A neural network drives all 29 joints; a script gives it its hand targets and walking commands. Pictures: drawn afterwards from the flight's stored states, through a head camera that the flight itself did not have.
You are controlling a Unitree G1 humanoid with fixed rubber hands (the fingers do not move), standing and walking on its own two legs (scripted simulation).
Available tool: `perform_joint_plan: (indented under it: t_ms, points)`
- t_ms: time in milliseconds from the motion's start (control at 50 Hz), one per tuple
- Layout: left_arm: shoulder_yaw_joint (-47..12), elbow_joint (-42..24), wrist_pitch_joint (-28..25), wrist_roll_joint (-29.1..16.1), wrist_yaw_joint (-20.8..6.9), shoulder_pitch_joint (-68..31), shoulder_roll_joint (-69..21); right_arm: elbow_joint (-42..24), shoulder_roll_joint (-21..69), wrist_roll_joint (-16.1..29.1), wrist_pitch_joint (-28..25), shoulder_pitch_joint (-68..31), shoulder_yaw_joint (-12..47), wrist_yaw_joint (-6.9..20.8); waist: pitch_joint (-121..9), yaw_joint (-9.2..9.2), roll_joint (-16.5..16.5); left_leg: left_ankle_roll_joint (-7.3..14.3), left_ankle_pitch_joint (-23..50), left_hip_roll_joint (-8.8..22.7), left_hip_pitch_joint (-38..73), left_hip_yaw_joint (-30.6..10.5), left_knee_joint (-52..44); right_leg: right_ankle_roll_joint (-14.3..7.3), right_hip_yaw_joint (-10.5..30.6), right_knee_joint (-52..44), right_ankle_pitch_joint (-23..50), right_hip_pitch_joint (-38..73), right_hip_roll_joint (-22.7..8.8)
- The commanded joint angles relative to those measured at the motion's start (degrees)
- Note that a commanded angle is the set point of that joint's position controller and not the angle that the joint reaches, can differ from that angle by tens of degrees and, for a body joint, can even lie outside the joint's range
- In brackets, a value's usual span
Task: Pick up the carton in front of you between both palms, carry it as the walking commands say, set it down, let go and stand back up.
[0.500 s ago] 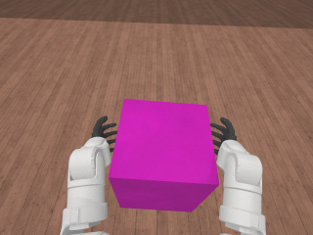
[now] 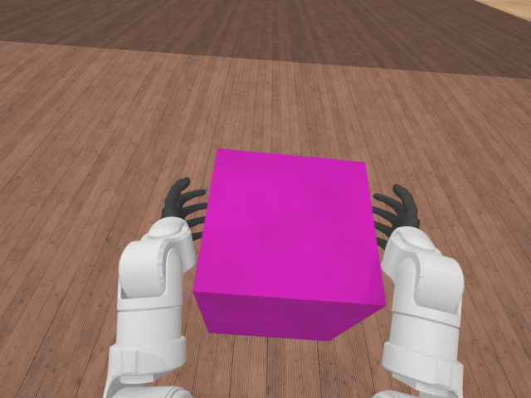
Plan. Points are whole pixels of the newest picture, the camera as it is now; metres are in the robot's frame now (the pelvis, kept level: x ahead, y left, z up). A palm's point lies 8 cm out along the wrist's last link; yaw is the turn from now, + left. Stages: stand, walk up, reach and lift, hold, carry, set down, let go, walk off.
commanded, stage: carry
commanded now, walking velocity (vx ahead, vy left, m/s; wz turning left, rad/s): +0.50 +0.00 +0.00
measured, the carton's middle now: (279, 255) +0.34 +0.00 +0.08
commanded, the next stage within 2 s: none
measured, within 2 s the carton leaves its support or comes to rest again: neither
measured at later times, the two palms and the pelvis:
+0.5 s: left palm (201, 147) +0.57 +0.17 +0.12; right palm (351, 154) +0.59 -0.14 +0.12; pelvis +0.24 -0.01 +0.00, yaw +3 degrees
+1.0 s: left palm (226, 70) +0.89 +0.17 +0.17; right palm (342, 78) +0.88 -0.14 +0.18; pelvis +0.55 +0.02 +0.04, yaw +1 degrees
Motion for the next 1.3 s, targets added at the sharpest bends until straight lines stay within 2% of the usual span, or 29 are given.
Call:
perform_joint_plan:
  t_ms: [0,40,80,160,280,320,360,380,400,420,460,500,560,620,760,800,840,860,880,900,920,940,980,1020,1160,1200,1240,1260,1280]
  points:
    - [-26.9,-0.3,0.1,-7.2,2.1,-33.4,-31.1,2.7,31.3,7.2,3.5,-28.2,28.0,-1.6,-8.5,-6.62,16.2,12.6,21.3,19.6,37.8,-35.3,-14.6,-0.1,-1.5,36.7,-9.1,-40.4,0.4]
    - [-26.7,-2.7,-0.3,-9.2,1.5,-36.1,-35.6,-3.9,35.7,10.9,2.9,-35.7,31.3,-0.6,-8.9,-6.9,5.1,12.3,20.6,18.1,33.9,-32.3,-13.4,-0.3,-0.4,41.7,-7.2,-42.0,-1.8]
    - [-25.1,-2.3,-0.9,-9.2,1.2,-36.1,-38.3,-7.7,39.7,14.0,2.6,-39.7,35.1,0.5,-10.3,-5.51,0.8,9.1,13.9,15.7,30.2,-25.1,-15.9,-0.4,-0.2,37.1,-1.0,-37.8,-3.9]
    - [-26.5,-6.6,-1.9,-8.3,1.4,-36.5,-36.7,-10.4,40.0,16.3,1.9,-38.1,37.3,1.6,-11.3,-5.37,6.8,7.4,17.0,12.2,31.6,-16.7,-17.8,-0.4,-3.7,34.3,5.7,-38.3,-2.8]
    - [-29.9,-9.6,-0.7,-9.2,0.7,-34.5,-33.1,-7.6,36.3,12.3,2.7,-30.1,35.3,0.9,-7.4,-6.67,9.0,8.1,33.7,10.7,30.6,-11.9,-16.3,-1.8,-6.5,17.6,11.1,-34.2,-1.7]
    - [-29.8,-9.9,-0.3,-9.6,0.3,-34.6,-33.6,-7.9,36.6,12.1,3.1,-30.5,35.6,1.0,-8.1,-4.47,10.8,6.4,51.4,9.6,26.0,-7.1,-13.0,-3.2,-10.7,11.0,11.4,-22.6,1.5]
    - [-29.3,-9.1,-0.2,-9.9,0.1,-33.9,-33.7,-9.0,36.4,12.0,3.3,-30.6,35.8,1.0,-14.5,1.12,10.3,2.8,65.7,7.6,21.7,-0.2,5.9,-4.0,-15.0,5.6,11.2,-3.3,6.4]
    - [-29.3,-8.8,-0.3,-10.2,0.0,-32.8,-33.8,-10.1,35.6,11.7,3.3,-32.7,35.8,0.7,-20.4,4.96,5.1,0.0,49.3,4.6,7.5,-1.3,21.5,-6.7,-2.8,2.9,11.5,15.8,0.7]
    - [-29.4,-9.0,-0.6,-10.7,0.1,-33.6,-33.4,-10.5,37.4,11.2,3.3,-30.9,36.2,0.5,-26.6,3.41,-13.8,-2.6,5.6,-3.4,-9.0,-4.0,39.6,-14.4,28.4,-2.1,18.3,28.8,-17.5]
    - [-30.3,-8.7,-0.6,-10.8,0.1,-31.1,-34.2,-10.4,36.0,10.9,3.3,-30.4,35.3,0.2,-28.0,3.92,-16.9,-1.6,-6.5,-7.1,-19.4,-9.3,51.5,-19.5,40.0,-7.1,25.1,33.5,-19.5]
    - [-34.3,-12.4,-1.0,-14.5,-1.2,-33.2,-39.1,-10.1,37.9,8.8,2.6,-28.1,33.2,-0.5,-22.1,3.75,-2.4,0.6,-5.8,0.0,-25.0,-12.6,52.0,-14.5,26.8,-2.8,30.0,28.0,-16.7]
    - [-38.1,-17.4,-2.2,-18.5,-2.7,-39.3,-41.6,-11.8,39.1,8.9,1.6,-30.3,32.4,-0.2,-18.8,1.87,0.6,0.5,-1.3,1.9,-22.8,-11.7,45.8,-11.5,20.0,-4.4,26.7,19.1,-14.7]
    - [-38.6,-17.3,-2.8,-18.4,-3.1,-37.9,-40.4,-11.5,37.8,8.0,0.9,-28.8,31.9,0.1,-17.9,0.89,-2.2,0.3,-0.9,2.2,-20.5,-7.5,38.5,-11.5,16.2,-7.8,17.4,14.0,-14.3]
    - [-38.9,-18.4,-2.5,-18.8,-2.9,-37.5,-38.4,-11.8,36.3,7.9,1.5,-28.7,33.5,0.2,-15.6,2.3,-2.7,-0.2,1.2,3.1,-26.9,-5.9,33.2,-12.8,14.1,-9.4,20.8,18.2,-14.6]
    - [-31.3,-9.4,1.2,-12.6,-1.2,-30.1,-30.4,-9.0,31.5,9.2,5.4,-29.4,34.3,0.0,-7.7,2.74,-8.0,-0.1,10.1,0.8,-20.3,2.3,8.6,-10.2,3.1,-11.7,32.8,15.6,-10.1]
    - [-29.7,-7.2,2.0,-11.0,-0.8,-29.4,-29.8,-6.5,31.9,9.1,6.4,-29.8,33.5,0.1,-8.5,1.24,-9.5,1.0,9.4,-2.1,-11.3,5.5,2.6,-8.2,-1.1,-7.1,48.5,14.3,-9.2]
    - [-28.5,-6.1,2.5,-9.4,-0.4,-30.5,-30.1,-2.5,33.0,8.6,6.7,-28.0,32.0,-0.2,-15.1,-5.69,-8.0,2.8,7.0,-5.7,10.1,6.9,-2.1,-4.7,-6.9,11.4,59.8,7.6,-7.4]
    - [-27.9,-6.3,2.7,-8.8,-0.2,-32.1,-30.2,-1.8,33.2,8.7,6.7,-28.2,31.8,-0.2,-18.6,-9.45,-1.6,5.6,4.2,1.0,26.9,-5.6,-4.1,-2.0,-5.5,25.7,43.7,-7.4,-5.1]
    - [-27.3,-7.0,2.7,-8.4,0.0,-32.5,-31.3,-1.4,32.7,9.4,6.3,-30.3,31.8,-0.4,-21.0,-7.73,18.2,13.3,12.6,17.3,35.1,-36.5,-11.0,0.5,-3.9,42.3,7.4,-23.1,4.0]
    - [-26.8,-6.8,2.6,-8.2,0.1,-34.1,-32.2,-1.0,35.7,9.9,5.9,-30.7,31.6,-0.3,-22.4,-7.58,17.8,16.8,19.9,18.5,39.8,-44.0,-12.9,-0.6,1.6,54.1,-4.2,-32.6,6.3]
    - [-25.7,-6.8,2.4,-8.0,0.3,-34.9,-34.0,-2.8,38.6,11.6,5.5,-33.2,33.6,0.2,-22.0,-7.04,11.0,16.4,21.2,19.3,38.0,-41.6,-11.5,-2.0,5.6,58.4,-4.4,-36.2,2.5]
    - [-25.6,-9.1,1.4,-8.3,0.0,-36.6,-36.8,-6.0,42.7,13.8,4.8,-38.1,36.3,1.1,-19.8,-6.83,4.6,14.8,18.5,17.2,34.0,-34.7,-9.8,-2.7,5.0,57.2,-3.6,-36.6,-0.5]
    - [-26.0,-9.4,-0.1,-8.5,-0.6,-40.0,-39.1,-8.5,46.6,16.3,3.5,-42.2,39.0,2.3,-16.9,-5.43,1.5,10.7,13.8,15.4,24.5,-26.0,-12.2,-1.9,5.1,49.2,0.6,-32.8,-3.3]
    - [-26.8,-10.3,-1.0,-8.7,-0.7,-39.5,-38.9,-11.4,46.2,17.8,2.5,-42.5,40.9,2.6,-16.1,-4.14,2.9,9.6,5.1,14.9,22.1,-22.9,-14.8,-2.2,2.8,44.0,1.2,-32.1,-3.6]
    - [-31.4,-12.1,-0.3,-10.1,-0.9,-34.6,-33.4,-9.2,36.7,12.3,3.2,-30.8,36.5,0.8,-12.2,-5.22,11.0,8.3,11.2,12.1,20.6,-10.1,-16.8,-1.1,-3.4,15.1,7.4,-24.9,-3.3]
    - [-31.2,-11.5,0.7,-10.8,-1.0,-34.5,-32.2,-8.2,34.9,10.8,4.1,-29.2,35.1,0.4,-11.1,-3.82,12.3,6.4,15.3,11.3,18.5,-7.3,-14.1,-1.3,-7.8,8.9,8.1,-18.6,-0.9]
    - [-30.4,-9.1,1.5,-11.1,-1.1,-34.4,-31.9,-6.8,33.5,9.0,5.1,-28.2,33.8,-0.1,-13.3,-0.28,8.6,3.0,27.0,8.8,13.4,-2.2,-0.6,-1.9,-11.8,2.9,8.4,-4.2,3.1]
    - [-29.3,-6.7,1.7,-10.8,-0.9,-32.3,-31.5,-6.2,32.5,7.7,5.6,-28.7,32.9,-0.4,-17.5,2.53,2.4,-0.2,25.9,6.2,3.5,0.2,13.3,-4.3,-3.0,2.2,6.1,10.5,-1.0]
    - [-27.8,-4.7,1.9,-9.9,-0.6,-31.5,-29.3,-5.3,32.4,6.9,6.2,-28.2,32.3,-0.7,-19.9,3.17,-14.7,-3.0,10.7,-0.4,-10.2,-1.0,28.6,-10.3,23.7,-4.7,3.3,18.7,-15.2]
